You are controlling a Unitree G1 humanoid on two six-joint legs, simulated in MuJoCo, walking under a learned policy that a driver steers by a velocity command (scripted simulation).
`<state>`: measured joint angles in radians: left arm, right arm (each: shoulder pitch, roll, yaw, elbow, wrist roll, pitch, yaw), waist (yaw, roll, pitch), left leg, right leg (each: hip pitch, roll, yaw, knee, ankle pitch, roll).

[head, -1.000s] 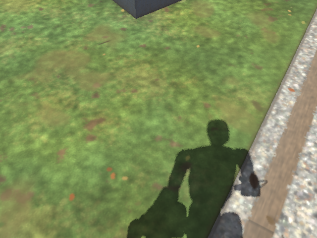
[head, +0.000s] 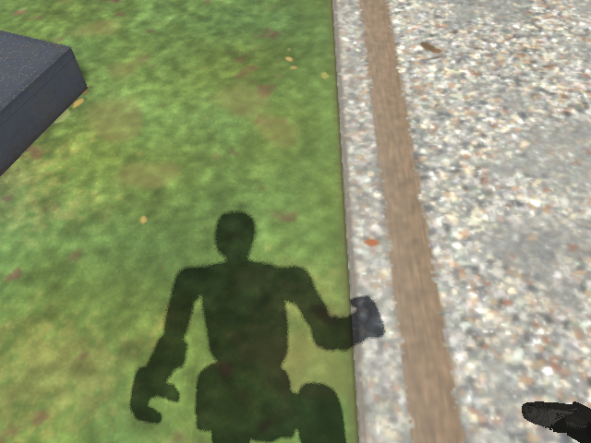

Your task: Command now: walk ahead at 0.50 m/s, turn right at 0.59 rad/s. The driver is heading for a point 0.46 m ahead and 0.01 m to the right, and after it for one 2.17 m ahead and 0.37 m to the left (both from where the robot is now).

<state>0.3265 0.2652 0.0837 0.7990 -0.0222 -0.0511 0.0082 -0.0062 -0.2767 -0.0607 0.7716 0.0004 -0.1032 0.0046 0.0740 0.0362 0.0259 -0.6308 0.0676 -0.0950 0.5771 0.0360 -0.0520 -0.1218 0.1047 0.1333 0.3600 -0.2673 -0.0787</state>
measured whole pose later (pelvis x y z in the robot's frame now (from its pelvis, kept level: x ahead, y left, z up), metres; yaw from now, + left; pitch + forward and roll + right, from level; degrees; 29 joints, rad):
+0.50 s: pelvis +0.27 +0.02 +0.00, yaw -8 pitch +2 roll +2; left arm 0.08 0.26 0.05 0.69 -0.01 -0.07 -0.02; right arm 0.37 -0.27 -0.06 0.91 0.01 -0.08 0.01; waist -0.10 -0.04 0.02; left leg -0.06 -0.03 0.03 0.27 -0.25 0.02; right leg -0.61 -0.08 0.04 0.61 -0.02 -0.01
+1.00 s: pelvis +0.39 -0.01 -0.01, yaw +3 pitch +1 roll -2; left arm 0.12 0.28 0.07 0.81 0.00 0.00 0.03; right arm 0.19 -0.29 -0.07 0.78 0.01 0.05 0.00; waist -0.01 0.00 0.03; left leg -0.40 0.07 0.04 0.71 -0.30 -0.01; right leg -0.29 -0.07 -0.20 0.45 -0.18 0.00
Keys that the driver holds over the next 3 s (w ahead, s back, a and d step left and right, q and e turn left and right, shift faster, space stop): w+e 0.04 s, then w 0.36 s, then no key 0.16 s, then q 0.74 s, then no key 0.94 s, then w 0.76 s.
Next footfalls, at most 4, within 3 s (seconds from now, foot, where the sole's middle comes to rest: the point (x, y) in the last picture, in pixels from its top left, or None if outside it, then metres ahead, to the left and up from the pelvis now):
0.12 left None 0.25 0.14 -0.78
0.58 right None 0.47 -0.14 -0.78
1.02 left None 0.44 0.11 -0.78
1.50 right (394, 430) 0.50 -0.11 -0.78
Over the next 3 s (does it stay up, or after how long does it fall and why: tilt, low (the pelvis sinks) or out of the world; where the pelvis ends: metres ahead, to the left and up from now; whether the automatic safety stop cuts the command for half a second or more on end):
stays up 0.67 0.11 -0.03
